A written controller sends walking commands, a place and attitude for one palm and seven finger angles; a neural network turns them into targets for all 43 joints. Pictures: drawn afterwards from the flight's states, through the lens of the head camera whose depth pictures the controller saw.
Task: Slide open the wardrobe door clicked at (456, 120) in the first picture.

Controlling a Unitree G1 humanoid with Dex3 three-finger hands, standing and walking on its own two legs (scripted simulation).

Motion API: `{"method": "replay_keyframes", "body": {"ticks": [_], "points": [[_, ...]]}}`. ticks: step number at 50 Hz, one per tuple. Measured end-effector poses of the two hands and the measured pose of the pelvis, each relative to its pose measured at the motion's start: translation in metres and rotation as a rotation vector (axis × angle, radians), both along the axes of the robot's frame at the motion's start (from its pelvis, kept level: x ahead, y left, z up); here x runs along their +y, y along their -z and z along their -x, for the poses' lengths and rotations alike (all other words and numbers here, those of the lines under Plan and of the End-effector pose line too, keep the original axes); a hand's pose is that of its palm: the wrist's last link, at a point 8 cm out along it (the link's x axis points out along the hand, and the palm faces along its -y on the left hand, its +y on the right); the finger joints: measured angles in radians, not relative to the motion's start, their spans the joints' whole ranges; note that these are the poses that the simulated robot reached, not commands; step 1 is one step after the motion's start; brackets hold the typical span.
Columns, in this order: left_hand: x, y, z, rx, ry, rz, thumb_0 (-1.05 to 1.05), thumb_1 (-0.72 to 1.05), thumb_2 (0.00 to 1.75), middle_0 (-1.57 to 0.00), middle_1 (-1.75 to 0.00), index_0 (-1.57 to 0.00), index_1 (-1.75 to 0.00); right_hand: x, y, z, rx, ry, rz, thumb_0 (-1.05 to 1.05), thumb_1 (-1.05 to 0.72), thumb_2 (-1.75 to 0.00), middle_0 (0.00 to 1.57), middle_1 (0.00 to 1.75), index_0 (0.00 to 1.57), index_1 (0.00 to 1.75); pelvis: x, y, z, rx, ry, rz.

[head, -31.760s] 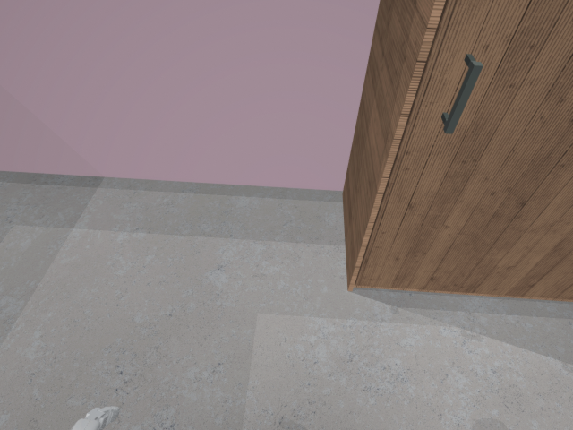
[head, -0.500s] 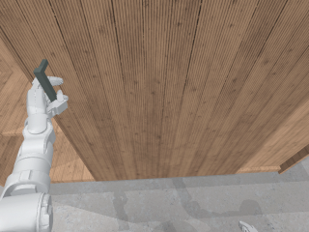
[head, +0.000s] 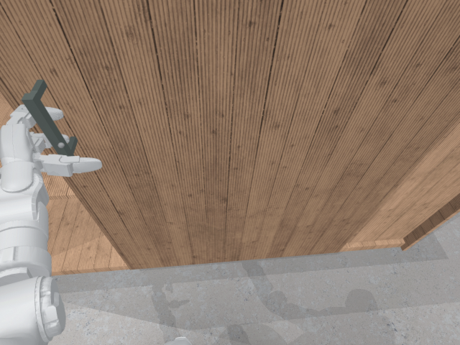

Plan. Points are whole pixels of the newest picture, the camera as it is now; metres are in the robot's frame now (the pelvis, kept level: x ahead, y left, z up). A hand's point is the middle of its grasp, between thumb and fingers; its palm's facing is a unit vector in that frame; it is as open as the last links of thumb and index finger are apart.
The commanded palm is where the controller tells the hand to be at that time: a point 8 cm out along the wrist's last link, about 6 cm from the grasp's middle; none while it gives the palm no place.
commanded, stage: loosen the grip on the handle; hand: left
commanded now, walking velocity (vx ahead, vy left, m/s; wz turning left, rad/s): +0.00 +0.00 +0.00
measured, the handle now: (55, 124) +0.45 +0.32 +0.12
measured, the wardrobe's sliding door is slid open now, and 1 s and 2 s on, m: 0.54 0.54 0.54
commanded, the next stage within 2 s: slip the hand off the handle in 0.12 s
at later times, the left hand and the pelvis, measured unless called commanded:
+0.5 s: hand (40, 147) +0.41 +0.34 +0.11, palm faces +0.48 -0.86 -0.18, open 13.7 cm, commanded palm +0.36 +0.38 +0.12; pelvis +0.01 +0.00 +0.00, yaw -1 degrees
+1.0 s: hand (15, 150) +0.40 +0.38 +0.11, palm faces +0.42 -0.89 -0.19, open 14.6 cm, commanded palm +0.33 +0.41 +0.12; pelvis +0.01 +0.02 +0.00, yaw -2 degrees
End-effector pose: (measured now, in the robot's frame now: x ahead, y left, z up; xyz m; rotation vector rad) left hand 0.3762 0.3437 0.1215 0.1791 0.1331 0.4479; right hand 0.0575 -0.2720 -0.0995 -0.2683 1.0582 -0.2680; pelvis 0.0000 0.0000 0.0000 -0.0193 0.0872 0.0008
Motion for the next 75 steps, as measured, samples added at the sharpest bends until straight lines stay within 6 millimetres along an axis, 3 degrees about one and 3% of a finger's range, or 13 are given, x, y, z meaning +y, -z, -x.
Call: {"method": "replay_keyframes", "body": {"ticks": [6,12,19,23,33,43,49,55,66,71,75], "points": [[0.004,-0.001,-0.002,0.006,0.004,0.010,-0.01,-0.51,0.22,-0.34,-1.25,-0.48,-1.35,0.012,0.005,0.001,0.017,0.019,-0.020,0.01,-0.90,-0.90,0.20,0.30,0.20,0.30,0.003,-0.001,-0.006,0.006,0.004,0.001],[0.000,0.000,0.001,0.000,0.002,0.012,-0.01,-0.53,0.20,-0.30,-1.20,-0.44,-1.30,0.020,0.006,-0.014,-0.021,0.010,-0.032,0.01,-0.90,-0.90,0.21,0.30,0.20,0.30,0.008,-0.002,-0.011,0.003,0.005,0.001],[0.004,-0.001,0.001,0.006,0.009,0.016,-0.01,-0.54,0.20,-0.33,-1.20,-0.47,-1.29,0.021,-0.002,-0.034,-0.080,-0.008,-0.013,0.01,-0.90,-0.90,0.21,0.30,0.20,0.30,0.007,-0.002,-0.010,0.001,0.006,0.001],[0.017,-0.001,0.006,0.013,-0.037,0.031,-0.01,-0.54,0.20,-0.31,-1.19,-0.45,-1.27,0.017,-0.006,-0.038,-0.105,-0.005,0.000,0.01,-0.90,-0.90,0.21,0.30,0.20,0.30,0.006,-0.002,-0.009,0.000,0.013,0.000],[0.067,-0.010,0.028,0.015,-0.091,-0.012,-0.01,-0.54,0.20,-0.26,-1.15,-0.30,-1.18,0.005,-0.004,-0.018,-0.025,-0.012,0.042,0.01,-0.90,-0.90,0.21,0.30,0.20,0.30,0.005,0.000,-0.006,0.009,-0.004,0.012],[0.081,0.000,0.012,0.038,-0.041,0.023,-0.01,-0.55,0.20,-0.25,-1.15,-0.26,-1.16,0.006,-0.002,0.008,0.054,0.012,0.061,0.01,-0.90,-0.90,0.21,0.30,0.20,0.30,0.013,0.002,-0.004,0.049,-0.006,0.021],[0.072,0.000,0.011,-0.016,0.002,-0.010,-0.01,-0.54,0.20,-0.25,-1.15,-0.25,-1.15,0.015,-0.002,0.010,0.042,0.046,0.036,0.01,-0.90,-0.90,0.21,0.30,0.20,0.30,0.020,0.001,-0.013,0.052,0.021,0.017],[0.072,0.007,0.041,-0.002,-0.009,0.002,-0.01,-0.54,0.20,-0.25,-1.15,-0.25,-1.15,0.027,-0.005,-0.013,-0.049,0.054,0.000,0.01,-0.90,-0.90,0.21,0.30,0.20,0.30,0.025,-0.001,-0.022,0.025,0.034,0.012],[0.084,0.003,0.126,-0.028,-0.098,0.004,-0.01,-0.54,0.20,-0.25,-1.15,-0.25,-1.15,0.051,-0.021,-0.096,-0.258,-0.123,-0.011,0.01,-0.90,-0.90,0.21,0.30,0.20,0.30,0.024,-0.003,-0.009,-0.032,-0.017,0.018],[0.074,0.006,0.138,0.003,-0.074,0.019,-0.01,-0.55,0.20,-0.25,-1.15,-0.25,-1.15,0.060,-0.030,-0.121,-0.341,-0.187,-0.007,0.01,-0.90,-0.90,0.21,0.30,0.20,0.30,0.020,-0.003,0.002,-0.049,-0.043,0.017],[0.062,0.006,0.135,-0.002,-0.051,0.017,-0.01,-0.55,0.20,-0.25,-1.15,-0.25,-1.15,0.063,-0.035,-0.126,-0.380,-0.207,-0.013,0.01,-0.90,-0.90,0.21,0.30,0.20,0.30,0.015,-0.005,0.006,-0.057,-0.046,0.014]]}}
